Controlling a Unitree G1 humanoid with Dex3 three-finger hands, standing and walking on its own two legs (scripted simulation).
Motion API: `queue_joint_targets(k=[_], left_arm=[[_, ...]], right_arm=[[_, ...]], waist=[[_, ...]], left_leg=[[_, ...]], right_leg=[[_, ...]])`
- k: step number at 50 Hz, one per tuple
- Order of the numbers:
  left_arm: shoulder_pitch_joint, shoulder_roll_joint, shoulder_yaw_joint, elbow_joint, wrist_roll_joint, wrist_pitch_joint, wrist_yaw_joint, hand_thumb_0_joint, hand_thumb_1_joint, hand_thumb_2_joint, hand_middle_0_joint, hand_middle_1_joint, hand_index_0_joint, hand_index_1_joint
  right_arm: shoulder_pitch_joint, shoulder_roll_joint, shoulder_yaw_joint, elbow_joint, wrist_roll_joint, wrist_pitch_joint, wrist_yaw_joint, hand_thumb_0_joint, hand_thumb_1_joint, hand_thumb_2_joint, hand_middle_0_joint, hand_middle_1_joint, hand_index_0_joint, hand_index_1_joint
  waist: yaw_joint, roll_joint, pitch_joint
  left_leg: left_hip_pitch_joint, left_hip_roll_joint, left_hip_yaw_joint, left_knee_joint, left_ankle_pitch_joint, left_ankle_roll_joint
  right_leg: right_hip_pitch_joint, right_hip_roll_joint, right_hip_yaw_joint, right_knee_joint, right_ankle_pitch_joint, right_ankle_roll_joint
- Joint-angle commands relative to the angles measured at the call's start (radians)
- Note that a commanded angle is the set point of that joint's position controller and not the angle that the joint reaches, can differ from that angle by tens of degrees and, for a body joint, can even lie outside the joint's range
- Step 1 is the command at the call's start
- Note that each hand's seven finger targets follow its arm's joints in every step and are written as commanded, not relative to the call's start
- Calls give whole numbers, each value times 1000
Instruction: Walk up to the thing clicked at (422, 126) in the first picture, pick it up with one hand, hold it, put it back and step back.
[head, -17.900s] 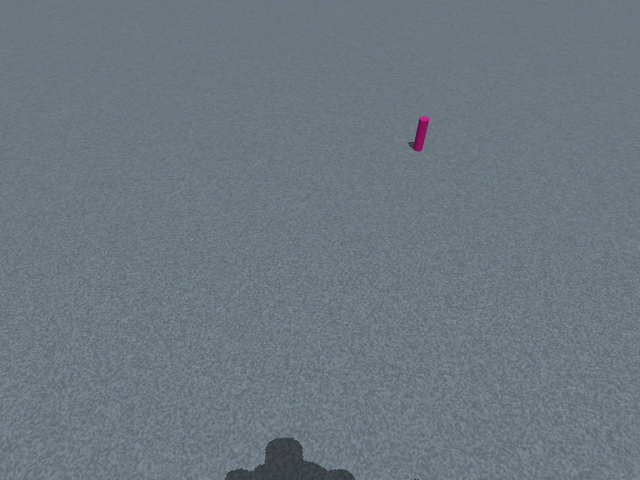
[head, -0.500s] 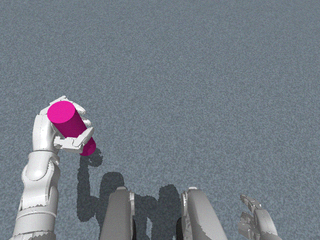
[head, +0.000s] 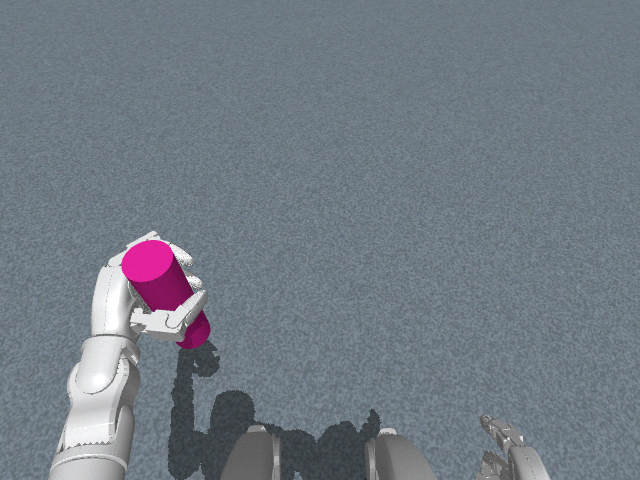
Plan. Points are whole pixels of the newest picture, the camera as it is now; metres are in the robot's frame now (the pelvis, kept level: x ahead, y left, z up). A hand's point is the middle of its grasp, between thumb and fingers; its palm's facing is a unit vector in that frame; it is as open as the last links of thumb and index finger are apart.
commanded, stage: lift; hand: left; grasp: from the side
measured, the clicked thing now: (173, 301) +0.34 +0.19 +0.02
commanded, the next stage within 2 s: hold in 0.66 s
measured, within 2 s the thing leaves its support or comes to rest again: neither
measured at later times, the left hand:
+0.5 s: hand (171, 273) +0.35 +0.17 +0.09, palm faces +0.03 -1.00 -0.01, open 7.4 cm
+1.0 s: hand (175, 264) +0.34 +0.16 +0.11, palm faces +0.01 -1.00 +0.00, open 7.4 cm
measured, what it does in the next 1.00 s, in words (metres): rises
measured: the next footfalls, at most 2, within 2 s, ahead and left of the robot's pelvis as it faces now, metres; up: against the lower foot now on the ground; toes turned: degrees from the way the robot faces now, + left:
none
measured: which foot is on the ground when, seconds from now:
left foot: down 0.00-1.00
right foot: down 0.00-1.00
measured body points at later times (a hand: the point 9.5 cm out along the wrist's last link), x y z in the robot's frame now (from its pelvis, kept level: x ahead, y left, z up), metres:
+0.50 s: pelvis +0.02 +0.00 +0.04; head +0.08 +0.01 +0.49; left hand +0.34 +0.23 +0.09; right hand +0.15 -0.25 -0.06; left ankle +0.05 +0.12 -0.63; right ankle +0.03 -0.14 -0.63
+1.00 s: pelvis +0.02 -0.01 +0.06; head +0.07 +0.00 +0.51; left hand +0.34 +0.22 +0.11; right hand +0.16 -0.26 -0.04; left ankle +0.05 +0.12 -0.63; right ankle +0.03 -0.14 -0.63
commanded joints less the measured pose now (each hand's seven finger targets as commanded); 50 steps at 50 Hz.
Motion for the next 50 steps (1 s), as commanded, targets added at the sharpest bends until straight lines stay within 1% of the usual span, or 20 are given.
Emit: queue_joint_targets(k=[1,5,8,9,16,17,18,23,27,29,30,35,38,39,41,45,46,48,49,50], left_arm=[[-238,126,40,-229,-16,-78,-1,0,307,1246,-1327,-1446,-1356,-1428],[-238,130,50,-192,-11,-82,0,0,303,1254,-1332,-1446,-1357,-1433],[-245,126,52,-211,-13,-86,3,0,301,1244,-1311,-1435,-1339,-1419],[-210,108,37,-185,-11,-83,3,0,311,1248,-1305,-1434,-1333,-1417],[-229,112,39,-202,-12,-104,-6,0,306,1266,-1317,-1449,-1342,-1436],[-222,119,53,-192,-14,-102,-4,0,304,1272,-1322,-1455,-1346,-1444],[-233,98,31,-209,-18,-109,-8,0,307,1266,-1317,-1447,-1341,-1435],[-226,95,25,-184,-10,-111,-15,0,336,1286,-1316,-1455,-1340,-1443],[-230,99,39,-167,-23,-117,-21,0,321,1296,-1334,-1473,-1357,-1463],[-235,86,22,-168,-23,-121,-28,0,330,1290,-1331,-1467,-1353,-1457],[-221,97,37,-154,-24,-122,-30,0,325,1294,-1333,-1471,-1354,-1462],[-221,95,35,-164,-24,-121,-41,0,316,1288,-1317,-1462,-1339,-1453],[-226,95,50,-165,-31,-123,-39,0,334,1288,-1321,-1464,-1344,-1453],[-230,97,56,-155,-33,-125,-39,0,339,1221,-1325,-1445,-1350,-1430],[-218,81,41,-139,-33,-127,-40,0,335,1204,-1320,-1432,-1343,-1417],[-223,99,40,-157,-24,-133,-50,0,328,1185,-1305,-1413,-1328,-1397],[-228,82,21,-159,-23,-131,-53,0,332,1186,-1307,-1412,-1330,-1396],[-239,96,48,-168,-33,-132,-50,0,345,1196,-1297,-1411,-1319,-1397],[-233,78,35,-150,-34,-129,-49,0,358,1197,-1302,-1411,-1323,-1397],[-235,98,51,-160,-34,-129,-45,0,358,1212,-1311,-1425,-1331,-1413]], right_arm=[[23,-148,-58,-116,-7,-47,-18,0,-903,-894,201,299,200,299],[14,-142,-57,-113,-10,-45,-18,0,-901,-894,200,299,200,299],[18,-137,-56,-114,-13,-44,-18,0,-903,-895,201,299,200,299],[17,-131,-53,-117,-13,-44,-16,0,-901,-894,201,299,200,299],[7,-127,-50,-112,-15,-42,-14,0,-901,-895,200,299,200,299],[17,-130,-52,-109,-18,-42,-15,0,-903,-896,200,299,200,299],[3,-134,-52,-112,-17,-44,-15,0,-901,-895,200,299,200,299],[16,-140,-60,-103,-22,-41,-11,0,-898,-895,200,299,200,299],[18,-138,-56,-99,-20,-37,-11,0,-900,-896,200,300,200,300],[5,-137,-54,-101,-19,-37,-9,0,-898,-895,200,300,200,300],[7,-138,-56,-99,-21,-36,-10,0,-900,-896,200,300,200,300],[7,-134,-55,-95,-23,-32,-12,0,-898,-896,200,300,200,300],[0,-130,-52,-93,-23,-31,-9,0,-899,-896,200,300,200,300],[1,-132,-54,-94,-24,-30,-11,0,-910,-896,200,300,200,300],[-13,-129,-50,-98,-21,-30,-11,0,-912,-897,200,300,200,300],[-2,-139,-59,-92,-24,-28,-15,0,-912,-897,200,300,200,300],[-12,-136,-55,-94,-23,-31,-13,0,-907,-896,200,300,200,300],[0,-136,-55,-89,-23,-28,-14,0,-907,-897,200,300,200,300],[-5,-136,-54,-89,-22,-28,-13,0,-906,-897,200,300,200,300],[-3,-138,-54,-86,-22,-29,-15,0,-910,-898,200,300,200,300]], waist=[[-6,24,-351],[-5,11,-287],[0,11,-293],[0,4,-283],[4,24,-252],[9,20,-278],[4,30,-254],[-2,39,-245],[11,11,-253],[7,6,-218],[5,2,-228],[8,5,-252],[16,3,-219],[12,-5,-235],[10,-19,-190],[9,4,-238],[8,17,-211],[13,19,-229],[10,2,-210],[18,7,-222]], left_leg=[[344,-19,-20,-241,223,5],[351,-21,-14,-285,192,8],[364,-25,-3,-306,194,9],[369,-27,2,-312,204,9],[429,-24,4,-366,219,7],[437,-23,5,-365,244,7],[452,-23,2,-379,234,5],[504,-13,-10,-407,274,-3],[494,-21,3,-409,307,2],[494,-21,4,-418,296,3],[502,-22,9,-415,299,5],[532,-26,18,-421,343,5],[524,-26,16,-438,316,5],[522,-28,19,-435,316,6],[505,-32,27,-442,282,9],[566,-27,22,-455,325,4],[568,-27,19,-466,314,1],[573,-26,18,-466,333,0],[572,-25,13,-474,325,0],[571,-26,17,-471,332,2]], right_leg=[[200,31,1,-214,261,-35],[231,31,4,-263,236,-33],[280,28,13,-298,246,-29],[299,27,14,-306,257,-28],[337,28,12,-344,271,-31],[361,27,13,-347,294,-31],[346,29,9,-351,284,-32],[341,36,-4,-356,302,-38],[406,31,5,-375,343,-35],[402,30,6,-386,335,-33],[416,29,11,-394,342,-31],[450,26,18,-409,393,-27],[452,27,13,-420,364,-28],[465,26,17,-424,368,-27],[461,22,24,-442,346,-22],[474,26,19,-437,376,-28],[461,28,15,-437,360,-30],[481,29,14,-440,376,-31],[478,30,10,-440,367,-31],[490,28,14,-445,375,-30]])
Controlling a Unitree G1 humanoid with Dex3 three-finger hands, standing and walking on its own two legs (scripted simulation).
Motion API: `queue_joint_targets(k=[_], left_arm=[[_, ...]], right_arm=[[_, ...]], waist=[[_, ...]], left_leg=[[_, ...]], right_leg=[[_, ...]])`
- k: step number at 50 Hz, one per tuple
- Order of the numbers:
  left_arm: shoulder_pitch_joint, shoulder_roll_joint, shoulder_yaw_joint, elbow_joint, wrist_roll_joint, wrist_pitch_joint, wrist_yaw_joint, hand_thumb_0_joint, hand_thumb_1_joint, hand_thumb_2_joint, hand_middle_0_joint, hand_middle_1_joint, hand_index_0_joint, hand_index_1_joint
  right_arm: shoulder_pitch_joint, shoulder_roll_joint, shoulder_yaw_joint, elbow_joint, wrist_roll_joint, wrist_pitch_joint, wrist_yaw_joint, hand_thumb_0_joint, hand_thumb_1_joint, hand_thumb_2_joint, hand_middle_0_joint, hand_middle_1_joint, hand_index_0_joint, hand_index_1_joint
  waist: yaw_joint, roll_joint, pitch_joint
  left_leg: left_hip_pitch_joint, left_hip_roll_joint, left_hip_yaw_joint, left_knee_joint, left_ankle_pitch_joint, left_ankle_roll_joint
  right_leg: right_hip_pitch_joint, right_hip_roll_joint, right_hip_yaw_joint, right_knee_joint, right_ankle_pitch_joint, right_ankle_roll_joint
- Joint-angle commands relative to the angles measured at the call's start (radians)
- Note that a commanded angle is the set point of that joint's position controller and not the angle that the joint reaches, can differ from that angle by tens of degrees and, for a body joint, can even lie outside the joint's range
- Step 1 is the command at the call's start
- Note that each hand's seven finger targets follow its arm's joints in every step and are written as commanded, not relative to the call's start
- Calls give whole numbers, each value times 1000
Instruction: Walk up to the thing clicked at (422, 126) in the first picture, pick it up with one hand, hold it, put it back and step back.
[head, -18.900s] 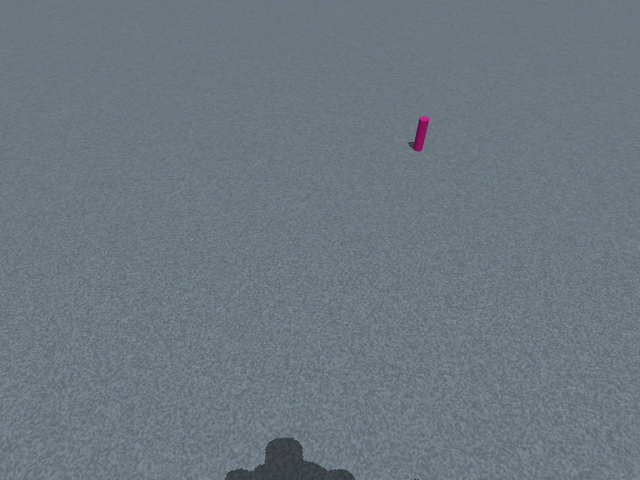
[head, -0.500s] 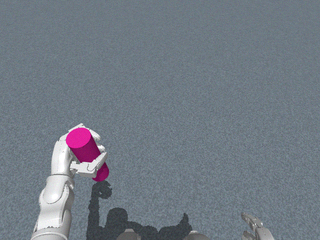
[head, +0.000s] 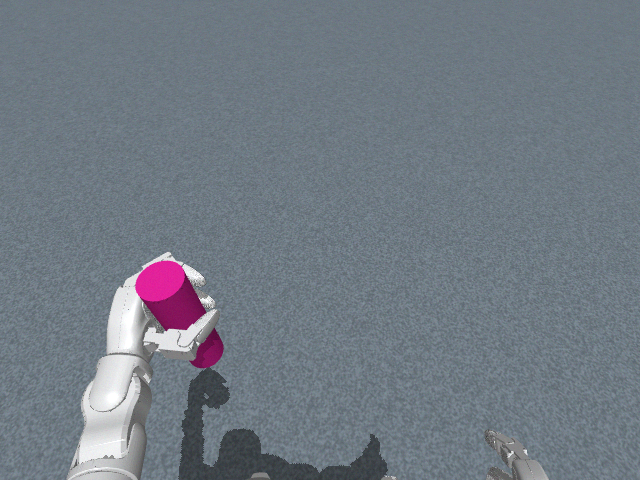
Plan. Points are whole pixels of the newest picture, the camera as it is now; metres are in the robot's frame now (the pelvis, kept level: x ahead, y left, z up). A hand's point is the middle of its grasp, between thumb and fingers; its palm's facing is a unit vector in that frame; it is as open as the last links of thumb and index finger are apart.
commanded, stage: hold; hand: left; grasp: from the side
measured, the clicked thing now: (186, 321) +0.32 +0.18 +0.03
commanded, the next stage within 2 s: none
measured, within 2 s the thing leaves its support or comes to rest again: neither
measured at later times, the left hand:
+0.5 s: hand (182, 309) +0.32 +0.17 +0.07, palm faces +0.01 -1.00 +0.01, open 7.4 cm
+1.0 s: hand (183, 301) +0.33 +0.17 +0.07, palm faces +0.02 -1.00 +0.02, open 7.4 cm
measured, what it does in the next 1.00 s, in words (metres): stands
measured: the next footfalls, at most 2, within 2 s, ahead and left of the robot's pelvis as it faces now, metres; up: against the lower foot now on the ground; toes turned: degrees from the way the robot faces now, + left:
none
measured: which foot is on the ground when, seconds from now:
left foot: down 0.00-1.00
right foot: down 0.00-1.00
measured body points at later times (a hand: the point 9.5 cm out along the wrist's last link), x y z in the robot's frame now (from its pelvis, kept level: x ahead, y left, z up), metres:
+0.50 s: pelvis +0.00 +0.00 +0.01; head +0.03 +0.00 +0.46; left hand +0.31 +0.23 +0.07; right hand +0.13 -0.25 -0.09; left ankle +0.02 +0.12 -0.69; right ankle +0.01 -0.13 -0.69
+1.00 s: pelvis +0.00 +0.00 +0.01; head +0.04 +0.01 +0.46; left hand +0.32 +0.23 +0.07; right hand +0.14 -0.25 -0.09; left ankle +0.02 +0.12 -0.69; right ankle +0.01 -0.13 -0.69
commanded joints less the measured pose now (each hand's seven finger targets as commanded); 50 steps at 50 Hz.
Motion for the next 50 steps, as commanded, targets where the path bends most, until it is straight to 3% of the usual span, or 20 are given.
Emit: queue_joint_targets(k=[1,7,9,13,14,15,17,18,20,21,22,23,26,34,38,42,43,47,48,50], left_arm=[[-265,142,64,-226,-20,-71,0,0,361,1220,-1318,-1434,-1339,-1421],[-260,126,50,-214,-20,-68,-5,0,365,1209,-1317,-1422,-1337,-1410],[-255,129,50,-220,-22,-65,-11,0,355,1214,-1320,-1430,-1342,-1416],[-264,147,71,-229,-21,-64,-5,0,370,1210,-1311,-1423,-1332,-1410],[-269,136,58,-231,-21,-62,-3,0,360,1211,-1307,-1420,-1327,-1408],[-271,150,76,-226,-23,-63,1,0,365,1210,-1315,-1420,-1333,-1409],[-301,139,63,-247,-22,-63,0,0,354,1214,-1306,-1426,-1326,-1413],[-282,126,55,-194,-17,-59,1,0,375,1216,-1305,-1416,-1323,-1405],[-294,132,56,-187,-14,-62,0,0,407,1229,-1316,-1430,-1335,-1418],[-309,157,76,-203,-12,-64,-4,0,388,1228,-1323,-1432,-1343,-1420],[-277,125,47,-197,-14,-64,-7,0,380,1215,-1317,-1430,-1339,-1415],[-271,131,60,-220,-22,-65,-10,0,411,1219,-1314,-1425,-1335,-1410],[-289,123,28,-246,-18,-64,-16,0,372,1226,-1322,-1440,-1344,-1426],[-280,141,82,-161,-23,-62,0,0,372,1254,-1331,-1459,-1351,-1448],[-291,123,30,-231,-18,-74,-20,0,362,1228,-1314,-1436,-1336,-1423],[-301,154,75,-227,-21,-73,-4,0,360,1214,-1295,-1418,-1314,-1408],[-295,135,56,-234,-19,-69,-1,0,361,1221,-1288,-1421,-1307,-1409],[-286,117,57,-155,-16,-62,7,0,365,1237,-1299,-1429,-1319,-1418],[-313,150,84,-178,-12,-69,11,0,385,1246,-1296,-1427,-1313,-1419],[-298,141,62,-194,-4,-77,3,0,387,1247,-1317,-1444,-1336,-1433]], right_arm=[[-15,-135,-47,-118,-4,-44,-14,0,-910,-898,200,300,200,300],[-39,-132,-45,-129,-2,-43,-15,0,-907,-897,200,300,200,300],[-26,-135,-48,-123,-2,-45,-16,0,-906,-897,200,300,200,300],[-33,-128,-42,-121,-2,-43,-19,0,-906,-898,200,300,200,300],[-37,-129,-43,-124,-3,-44,-20,0,-906,-898,200,300,200,300],[-35,-129,-41,-123,-1,-44,-19,0,-907,-898,200,300,200,300],[-36,-125,-41,-122,-3,-44,-21,0,-904,-897,200,300,200,300],[-41,-126,-41,-118,-3,-42,-22,0,-901,-897,200,300,200,300],[-52,-129,-41,-120,-1,-46,-20,0,-899,-897,200,300,200,300],[-48,-125,-42,-117,-3,-46,-20,0,-899,-897,200,300,200,300],[-58,-125,-40,-128,-1,-49,-19,0,-901,-897,200,300,200,300],[-48,-132,-44,-126,-1,-49,-18,0,-899,-897,200,300,200,300],[-42,-134,-44,-124,-1,-52,-19,0,-902,-897,200,300,200,300],[-43,-135,-45,-113,-1,-55,-17,0,-903,-899,200,300,200,300],[-49,-130,-42,-124,-2,-55,-18,0,-901,-898,200,300,200,300],[-38,-129,-42,-114,-2,-56,-23,0,-906,-900,200,300,200,300],[-31,-128,-41,-111,-3,-55,-23,0,-904,-900,200,300,200,300],[-40,-131,-46,-104,-3,-50,-18,0,-894,-897,200,300,200,300],[-35,-133,-50,-102,-3,-50,-15,0,-897,-899,200,300,200,300],[-46,-131,-48,-115,-4,-46,-14,0,-900,-899,200,300,200,300]], waist=[[2,19,-282],[4,-17,-236],[2,7,-277],[11,-1,-261],[8,-14,-268],[9,-21,-252],[8,9,-261],[-5,-19,-217],[-1,-15,-174],[7,19,-209],[6,15,-202],[12,12,-242],[3,36,-269],[7,-31,-189],[6,28,-254],[9,2,-286],[2,0,-290],[-3,-24,-184],[7,-12,-204],[9,11,-213]], left_leg=[[191,-23,-5,-142,248,14],[168,-31,8,-158,192,22],[208,-27,4,-166,223,18],[204,-31,8,-174,219,19],[201,-33,9,-174,216,21],[195,-32,11,-176,220,22],[214,-33,13,-182,224,20],[197,-32,12,-187,195,22],[174,-33,9,-205,134,22],[188,-33,9,-205,130,21],[201,-33,9,-215,122,18],[218,-31,3,-216,144,17],[260,-27,-1,-214,199,12],[193,-28,0,-214,170,22],[255,-34,9,-215,206,17],[258,-33,10,-199,257,20],[272,-31,8,-199,279,20],[213,-26,2,-209,225,21],[212,-26,0,-215,207,19],[231,-28,0,-229,183,17]], right_leg=[[121,26,3,-134,293,-20],[135,18,15,-172,259,-13],[146,22,10,-166,277,-16],[165,19,11,-181,279,-14],[175,19,13,-188,281,-12],[179,17,15,-189,286,-11],[170,18,16,-193,289,-14],[153,18,13,-200,261,-12],[130,18,11,-206,196,-17],[133,17,13,-208,191,-18],[141,19,9,-210,179,-20],[158,22,5,-203,198,-21],[166,25,2,-196,247,-23],[151,22,3,-209,225,-17],[176,20,11,-211,258,-18],[203,19,11,-210,313,-14],[204,20,10,-207,335,-13],[147,23,2,-208,276,-16],[157,22,2,-206,256,-18],[161,23,3,-211,228,-21]])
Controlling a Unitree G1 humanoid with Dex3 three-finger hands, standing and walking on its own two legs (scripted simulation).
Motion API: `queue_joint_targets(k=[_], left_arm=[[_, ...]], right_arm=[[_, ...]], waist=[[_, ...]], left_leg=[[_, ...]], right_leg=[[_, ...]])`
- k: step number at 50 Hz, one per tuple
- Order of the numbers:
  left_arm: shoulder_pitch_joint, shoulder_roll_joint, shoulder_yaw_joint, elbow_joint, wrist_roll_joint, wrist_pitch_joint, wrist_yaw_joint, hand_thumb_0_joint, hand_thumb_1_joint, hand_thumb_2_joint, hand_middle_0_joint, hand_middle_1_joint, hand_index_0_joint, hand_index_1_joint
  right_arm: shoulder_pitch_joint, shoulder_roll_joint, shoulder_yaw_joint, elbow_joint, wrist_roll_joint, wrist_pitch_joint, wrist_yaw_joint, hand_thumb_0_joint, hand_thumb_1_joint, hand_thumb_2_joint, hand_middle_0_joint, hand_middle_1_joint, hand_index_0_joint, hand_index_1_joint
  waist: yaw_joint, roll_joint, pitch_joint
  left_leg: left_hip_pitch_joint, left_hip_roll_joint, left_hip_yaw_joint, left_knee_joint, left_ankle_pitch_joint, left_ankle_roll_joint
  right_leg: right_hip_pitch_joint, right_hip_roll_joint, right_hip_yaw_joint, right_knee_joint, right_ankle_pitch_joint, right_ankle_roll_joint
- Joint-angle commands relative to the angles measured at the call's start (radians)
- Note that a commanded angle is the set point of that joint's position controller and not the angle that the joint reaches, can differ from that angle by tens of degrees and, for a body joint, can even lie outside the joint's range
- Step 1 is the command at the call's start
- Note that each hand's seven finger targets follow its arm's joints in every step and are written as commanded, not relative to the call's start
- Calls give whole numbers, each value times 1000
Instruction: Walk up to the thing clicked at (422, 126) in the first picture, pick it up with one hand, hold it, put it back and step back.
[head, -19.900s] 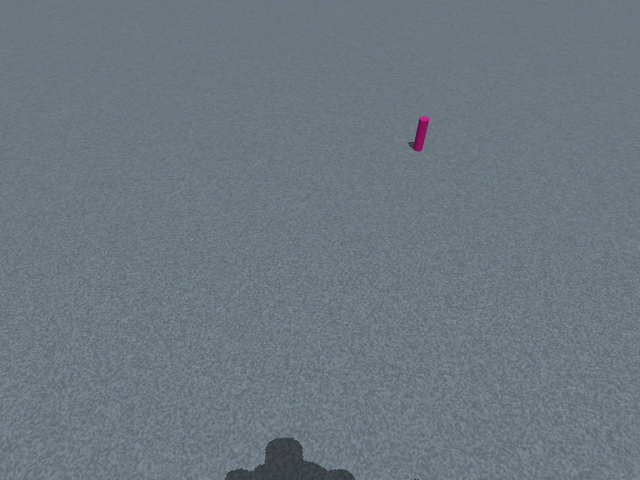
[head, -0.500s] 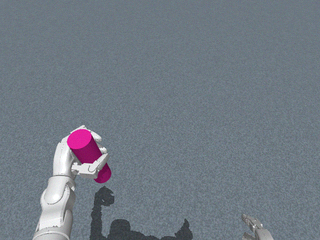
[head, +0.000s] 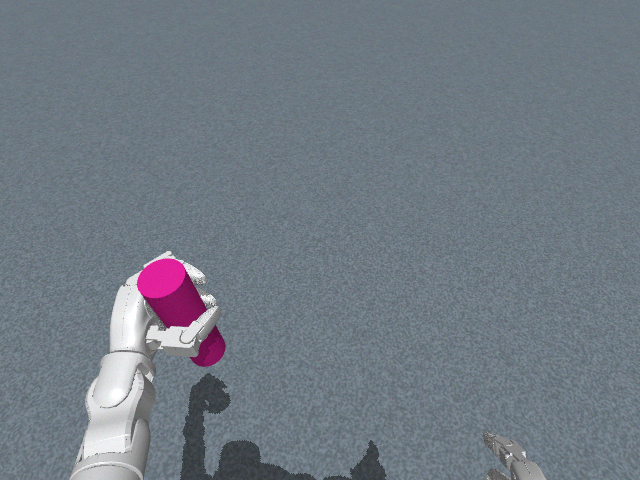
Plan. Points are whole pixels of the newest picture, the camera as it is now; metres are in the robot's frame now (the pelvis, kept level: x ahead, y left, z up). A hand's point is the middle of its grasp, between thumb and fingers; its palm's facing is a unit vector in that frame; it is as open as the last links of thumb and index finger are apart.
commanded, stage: hold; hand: left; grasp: from the side
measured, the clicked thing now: (188, 319) +0.32 +0.18 +0.03
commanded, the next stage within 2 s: crouch in 1.36 s
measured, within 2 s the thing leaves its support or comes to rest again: neither
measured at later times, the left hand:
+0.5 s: hand (190, 311) +0.32 +0.17 +0.05, palm faces +0.00 -1.00 +0.01, open 7.4 cm
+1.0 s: hand (192, 314) +0.32 +0.17 +0.05, palm faces +0.00 -1.00 +0.01, open 7.4 cm
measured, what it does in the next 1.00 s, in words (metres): stands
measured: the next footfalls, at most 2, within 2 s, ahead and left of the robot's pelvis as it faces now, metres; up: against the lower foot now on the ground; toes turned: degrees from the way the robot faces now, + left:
none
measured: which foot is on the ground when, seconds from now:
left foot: down 0.00-1.00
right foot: down 0.00-1.00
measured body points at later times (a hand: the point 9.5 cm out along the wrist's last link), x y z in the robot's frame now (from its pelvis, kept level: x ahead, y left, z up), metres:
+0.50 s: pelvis +0.00 +0.00 +0.00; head +0.04 +0.01 +0.45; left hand +0.32 +0.22 +0.05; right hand +0.13 -0.25 -0.10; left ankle +0.02 +0.12 -0.70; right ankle +0.01 -0.13 -0.70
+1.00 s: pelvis -0.01 +0.00 +0.00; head +0.03 +0.01 +0.45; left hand +0.31 +0.22 +0.05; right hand +0.13 -0.25 -0.10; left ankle +0.02 +0.12 -0.70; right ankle +0.01 -0.13 -0.70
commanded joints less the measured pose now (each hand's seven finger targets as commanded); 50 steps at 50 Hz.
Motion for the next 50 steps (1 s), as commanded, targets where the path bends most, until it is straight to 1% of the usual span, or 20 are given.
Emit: queue_joint_targets(k=[1,4,8,12,16,19,20,23,24,27,30,34,35,38,39,42,43,44,46,50], left_arm=[[-280,154,48,-252,-6,-82,-8,0,383,1248,-1308,-1442,-1329,-1429],[-226,124,34,-226,-16,-76,-12,0,366,1234,-1303,-1436,-1325,-1422],[-297,133,22,-250,-14,-79,-14,0,333,1218,-1292,-1429,-1313,-1416],[-318,154,62,-241,-16,-86,-2,0,353,1234,-1295,-1425,-1313,-1416],[-249,124,34,-181,-8,-73,-2,0,377,1245,-1296,-1438,-1319,-1425],[-224,140,55,-164,-10,-67,-10,0,383,1249,-1312,-1435,-1329,-1427],[-260,118,22,-195,-13,-69,-15,0,372,1255,-1314,-1446,-1333,-1436],[-329,133,28,-262,-18,-82,-13,0,353,1242,-1307,-1440,-1328,-1429],[-331,135,35,-217,-14,-80,-8,0,372,1242,-1299,-1432,-1320,-1420],[-330,163,75,-242,-14,-96,11,0,384,1249,-1297,-1431,-1315,-1422],[-255,128,38,-210,-11,-92,6,0,363,1253,-1308,-1446,-1327,-1436],[-281,132,18,-193,-1,-82,-11,0,358,1263,-1313,-1446,-1329,-1439],[-312,138,27,-210,-4,-81,-10,0,356,1254,-1300,-1434,-1317,-1427],[-328,137,49,-184,-17,-85,-7,0,369,1256,-1301,-1438,-1319,-1429],[-371,154,56,-222,-18,-92,-3,0,404,1256,-1298,-1429,-1316,-1420],[-301,124,33,-201,-19,-95,-7,0,402,1268,-1306,-1446,-1325,-1436],[-286,144,49,-186,-13,-94,-7,0,392,1273,-1314,-1456,-1333,-1446],[-282,124,22,-172,-7,-91,-11,0,385,1254,-1311,-1439,-1329,-1430],[-275,124,21,-176,-10,-89,-14,0,387,1264,-1320,-1451,-1336,-1443],[-318,166,65,-228,-13,-97,0,0,360,1263,-1314,-1448,-1330,-1442]], right_arm=[[-33,-137,-51,-136,-6,-42,-10,0,-896,-898,200,300,200,300],[-20,-138,-52,-132,-4,-46,-10,0,-902,-899,200,300,200,300],[-9,-132,-49,-119,-8,-42,-10,0,-906,-900,200,300,200,300],[-27,-134,-49,-124,-4,-42,-10,0,-898,-899,200,300,200,300],[-21,-143,-55,-124,-6,-41,-6,0,-895,-898,200,300,200,300],[-23,-136,-54,-129,-5,-34,-8,0,-897,-900,200,300,200,300],[-23,-135,-51,-130,-5,-36,-6,0,-898,-899,200,300,200,300],[-25,-135,-51,-132,-6,-40,-3,0,-896,-899,200,300,200,300],[-13,-141,-54,-126,-8,-42,-3,0,-897,-899,200,300,200,300],[-22,-131,-49,-129,-7,-45,-3,0,-901,-901,200,300,200,300],[-23,-134,-50,-129,-7,-45,-5,0,-904,-901,200,300,200,300],[-24,-137,-52,-121,-7,-42,-3,0,-900,-901,200,300,200,300],[-21,-142,-58,-121,-8,-42,-2,0,-896,-900,200,300,200,300],[-30,-131,-47,-120,-7,-45,-2,0,-899,-901,200,300,200,300],[-32,-138,-51,-125,-7,-48,-3,0,-895,-900,200,300,200,300],[-26,-137,-50,-128,-7,-51,-4,0,-895,-899,200,300,200,300],[-30,-138,-52,-124,-6,-48,-4,0,-897,-899,200,300,200,300],[-25,-141,-54,-122,-7,-49,-6,0,-899,-900,200,300,200,300],[-32,-141,-52,-124,-4,-47,-4,0,-899,-901,200,300,200,300],[-31,-136,-50,-125,-4,-45,-6,0,-902,-902,200,300,200,300]], waist=[[14,31,-265],[6,23,-287],[-10,13,-298],[4,3,-239],[4,17,-235],[10,-13,-259],[-2,-6,-251],[6,37,-286],[-9,19,-271],[11,13,-266],[4,-3,-274],[-3,32,-246],[-7,22,-270],[0,5,-213],[-3,14,-242],[2,-3,-264],[10,15,-271],[-5,-9,-273],[-2,-7,-241],[9,11,-281]], left_leg=[[153,-23,-7,-139,167,11],[168,-24,-4,-117,254,12],[177,-19,-6,-99,302,19],[146,-22,-8,-132,194,14],[156,-15,-16,-141,219,8],[140,-23,-2,-122,234,16],[146,-23,-1,-123,234,16],[175,-20,-5,-128,235,10],[171,-17,-10,-128,222,11],[143,-24,-4,-130,189,13],[153,-26,-2,-126,211,16],[156,-19,-8,-128,233,11],[161,-17,-9,-125,227,13],[115,-21,-5,-133,146,15],[129,-22,-2,-134,137,15],[141,-25,-3,-132,163,15],[142,-30,4,-123,189,14],[154,-26,-1,-123,203,16],[138,-27,-1,-128,192,16],[137,-30,3,-130,159,16]], right_leg=[[82,26,-2,-117,208,-26],[105,26,-2,-109,294,-23],[94,25,0,-107,342,-17],[85,24,-3,-125,239,-22],[80,32,-14,-111,249,-28],[107,25,-3,-127,278,-22],[95,24,0,-124,282,-21],[87,27,-4,-117,270,-26],[76,29,-7,-114,256,-25],[95,24,-2,-124,234,-23],[113,23,0,-126,260,-20],[80,27,-4,-114,270,-26],[77,27,-3,-116,266,-26],[64,24,0,-130,197,-24],[63,24,1,-132,188,-24],[92,23,0,-127,215,-23],[93,21,4,-128,239,-24],[90,24,0,-128,253,-22],[87,23,-1,-129,243,-23],[104,20,6,-137,213,-23]])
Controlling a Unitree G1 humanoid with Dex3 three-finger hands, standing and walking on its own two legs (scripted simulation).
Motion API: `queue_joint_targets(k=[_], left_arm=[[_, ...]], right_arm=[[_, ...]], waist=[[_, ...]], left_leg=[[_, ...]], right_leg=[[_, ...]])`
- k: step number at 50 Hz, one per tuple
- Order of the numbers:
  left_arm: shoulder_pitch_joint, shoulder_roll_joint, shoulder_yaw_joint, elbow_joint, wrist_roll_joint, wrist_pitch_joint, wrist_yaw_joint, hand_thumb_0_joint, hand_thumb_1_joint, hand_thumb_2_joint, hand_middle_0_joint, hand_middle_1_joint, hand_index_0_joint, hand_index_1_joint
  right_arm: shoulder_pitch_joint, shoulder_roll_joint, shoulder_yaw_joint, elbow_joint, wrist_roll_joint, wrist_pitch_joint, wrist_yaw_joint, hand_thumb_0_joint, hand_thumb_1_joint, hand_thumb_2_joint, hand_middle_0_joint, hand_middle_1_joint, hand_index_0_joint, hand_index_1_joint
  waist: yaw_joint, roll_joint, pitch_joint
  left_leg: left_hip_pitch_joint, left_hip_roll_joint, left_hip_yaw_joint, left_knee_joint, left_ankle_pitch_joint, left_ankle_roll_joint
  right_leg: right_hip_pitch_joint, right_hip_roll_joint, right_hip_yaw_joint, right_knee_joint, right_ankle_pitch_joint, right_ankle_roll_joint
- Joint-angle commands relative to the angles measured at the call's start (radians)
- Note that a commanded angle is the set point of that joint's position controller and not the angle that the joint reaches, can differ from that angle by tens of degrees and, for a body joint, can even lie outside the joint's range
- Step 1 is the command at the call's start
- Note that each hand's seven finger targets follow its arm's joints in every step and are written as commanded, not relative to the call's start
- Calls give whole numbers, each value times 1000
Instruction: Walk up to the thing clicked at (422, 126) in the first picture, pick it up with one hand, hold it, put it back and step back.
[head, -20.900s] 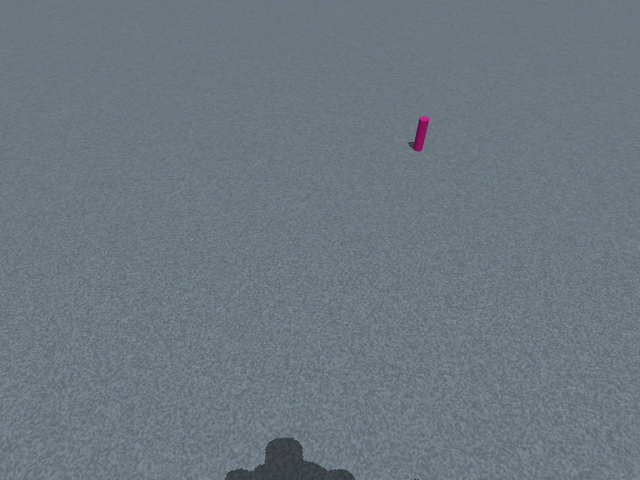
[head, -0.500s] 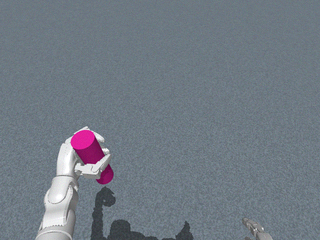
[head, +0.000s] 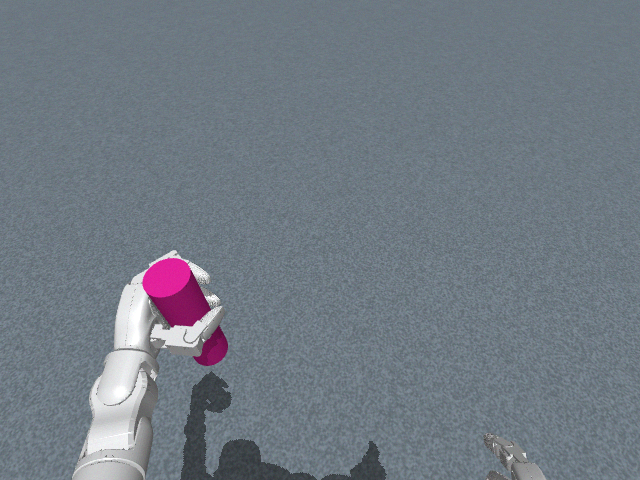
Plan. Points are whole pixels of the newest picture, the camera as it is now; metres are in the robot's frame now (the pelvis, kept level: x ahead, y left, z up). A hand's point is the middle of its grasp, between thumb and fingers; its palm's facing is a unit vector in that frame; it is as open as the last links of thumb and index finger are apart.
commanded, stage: hold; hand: left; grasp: from the side
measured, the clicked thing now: (192, 318) +0.33 +0.17 +0.03
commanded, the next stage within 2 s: crouch in 0.36 s
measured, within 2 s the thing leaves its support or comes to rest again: neither
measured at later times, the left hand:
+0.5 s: hand (188, 305) +0.33 +0.17 +0.06, palm faces +0.01 -1.00 +0.01, open 7.4 cm
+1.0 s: hand (212, 341) +0.35 +0.18 -0.10, palm faces +0.00 -1.00 +0.01, open 7.3 cm
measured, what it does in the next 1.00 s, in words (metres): lowers itself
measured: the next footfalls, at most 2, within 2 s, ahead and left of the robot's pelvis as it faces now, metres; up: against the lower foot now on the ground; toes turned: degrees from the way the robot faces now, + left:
none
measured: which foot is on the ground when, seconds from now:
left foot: down 0.00-1.00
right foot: down 0.00-1.00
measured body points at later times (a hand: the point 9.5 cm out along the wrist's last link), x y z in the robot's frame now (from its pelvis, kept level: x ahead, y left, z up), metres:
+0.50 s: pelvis +0.00 +0.00 +0.00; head +0.04 +0.01 +0.45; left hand +0.32 +0.23 +0.06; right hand +0.13 -0.25 -0.10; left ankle +0.03 +0.12 -0.70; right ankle +0.01 -0.13 -0.70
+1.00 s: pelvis -0.02 +0.00 -0.09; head +0.10 +0.03 +0.34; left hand +0.35 +0.23 -0.09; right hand +0.10 -0.27 -0.19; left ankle +0.03 +0.12 -0.70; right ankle +0.01 -0.13 -0.70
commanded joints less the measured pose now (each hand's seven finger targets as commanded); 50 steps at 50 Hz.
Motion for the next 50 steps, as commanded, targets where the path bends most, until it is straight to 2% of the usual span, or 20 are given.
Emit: queue_joint_targets(k=[1,4,6,11,12,13,14,16,22,23,25,29,33,35,36,39,43,46,48,50], left_arm=[[-321,146,63,-267,-21,-80,11,0,364,1261,-1306,-1443,-1322,-1437],[-328,159,74,-272,-19,-80,16,0,363,1259,-1304,-1442,-1322,-1434],[-285,133,51,-229,-16,-74,13,0,357,1254,-1308,-1444,-1325,-1436],[-293,124,27,-239,-15,-61,-2,0,332,1234,-1290,-1427,-1308,-1419],[-244,113,44,-159,-19,-52,-3,0,334,1242,-1297,-1430,-1313,-1424],[-298,111,27,-210,-21,-54,-7,0,337,1235,-1296,-1431,-1316,-1421],[-324,145,57,-224,-22,-59,0,0,340,1232,-1289,-1422,-1306,-1414],[-332,148,61,-227,-20,-66,3,0,346,1229,-1296,-1424,-1313,-1416],[-261,136,48,-249,-12,-71,13,0,338,1233,-1304,-1430,-1320,-1423],[-277,149,56,-267,-12,-73,13,0,413,1276,-1346,-1465,-1357,-1461],[-271,135,48,-232,-12,-64,13,0,435,1202,-1314,-1373,-1327,-1362],[-229,104,34,-153,-2,-57,15,0,431,1203,-1313,-1367,-1327,-1357],[-291,105,53,-114,-2,-99,21,0,411,1196,-1294,-1360,-1309,-1348],[-311,147,91,-87,4,-131,16,0,439,1217,-1282,-1361,-1295,-1351],[-325,120,68,-60,7,-147,9,0,445,1198,-1277,-1351,-1291,-1339],[-388,134,93,1,2,-213,-9,0,429,1203,-1271,-1355,-1285,-1345],[-423,154,96,119,9,-292,-50,0,446,1228,-1285,-1376,-1298,-1367],[-466,167,120,202,7,-352,-65,0,403,1248,-1318,-1407,-1328,-1403],[-487,212,170,227,-9,-389,-69,0,399,1259,-1333,-1421,-1342,-1418],[-523,199,151,247,-5,-412,-77,0,411,1265,-1346,-1429,-1354,-1426]], right_arm=[[-38,-130,-44,-132,-2,-44,-16,0,-900,-901,200,300,200,300],[-29,-131,-46,-123,-3,-50,-19,0,-901,-901,200,300,200,300],[-40,-132,-44,-130,-1,-47,-20,0,-904,-902,200,300,200,300],[-24,-131,-46,-122,-3,-46,-22,0,-902,-901,200,300,200,300],[-20,-139,-50,-115,-3,-48,-20,0,-902,-902,200,300,200,300],[-15,-138,-51,-115,-4,-50,-17,0,-899,-900,200,300,200,300],[-17,-141,-52,-117,-2,-48,-15,0,-898,-900,200,300,200,300],[-23,-135,-47,-123,-2,-46,-17,0,-901,-901,200,300,200,300],[-30,-139,-51,-131,1,-49,-12,0,-909,-903,200,300,199,300],[-25,-137,-50,-129,-1,-49,-13,0,-913,-909,200,300,200,300],[-26,-134,-49,-126,0,-47,-12,0,-873,-899,199,300,200,300],[-27,-136,-54,-121,-4,-45,-7,0,-862,-896,199,300,200,300],[-15,-139,-59,-110,-13,-49,4,0,-863,-896,199,300,200,300],[-11,-137,-59,-104,-17,-53,7,0,-863,-897,199,300,200,300],[-23,-139,-60,-105,-19,-55,11,0,-865,-897,199,300,200,300],[-13,-137,-61,-89,-27,-65,17,0,-871,-899,199,300,200,300],[16,-150,-62,-77,-43,-76,28,0,-873,-899,199,300,200,300],[9,-158,-56,-88,-52,-82,39,0,-885,-902,199,300,200,300],[7,-173,-53,-103,-54,-83,44,0,-884,-902,199,300,199,300],[18,-175,-47,-105,-58,-80,50,0,-882,-901,198,300,199,300]], waist=[[3,1,-271],[4,25,-295],[1,4,-242],[-3,13,-279],[-11,-30,-249],[-8,3,-244],[4,16,-264],[3,11,-243],[16,28,-288],[11,37,-299],[3,10,-259],[-6,-30,-198],[-18,-36,-206],[-14,-20,-245],[-24,-31,-218],[-37,-14,-269],[-56,23,-378],[-51,31,-441],[-35,43,-490],[-42,72,-564]], left_leg=[[135,-29,6,-129,129,16],[157,-24,-1,-128,163,14],[141,-25,0,-132,142,14],[159,-23,1,-121,194,15],[142,-20,-2,-117,202,19],[141,-15,-8,-123,199,15],[144,-19,-4,-124,194,13],[140,-21,-1,-128,164,14],[176,-19,-11,-140,194,6],[181,-20,-9,-130,208,9],[151,-18,-8,-132,193,11],[96,-16,-7,-121,153,16],[53,-19,-6,-73,149,21],[23,-23,-6,-34,152,22],[-7,-23,-5,-21,113,22],[-89,-28,-9,62,57,24],[-179,-23,-30,210,86,24],[-318,-26,-46,335,32,22],[-414,-28,-51,408,3,22],[-442,-27,-62,461,18,19]], right_leg=[[93,20,7,-134,187,-22],[98,23,1,-120,215,-23],[77,24,0,-127,191,-24],[93,24,3,-124,245,-23],[80,27,-2,-120,250,-21],[69,28,-5,-110,241,-26],[78,27,-4,-114,235,-28],[79,24,-2,-124,207,-26],[102,29,-12,-111,223,-31],[102,27,-7,-113,237,-28],[93,29,-7,-117,230,-27],[42,27,-8,-110,196,-27],[-1,22,-2,-71,200,-24],[-26,19,3,-37,205,-24],[-63,20,4,-21,172,-26],[-158,16,14,52,126,-26],[-339,21,6,206,119,-33],[-491,24,-1,340,54,-38],[-564,19,9,412,13,-40],[-635,23,0,484,13,-45]])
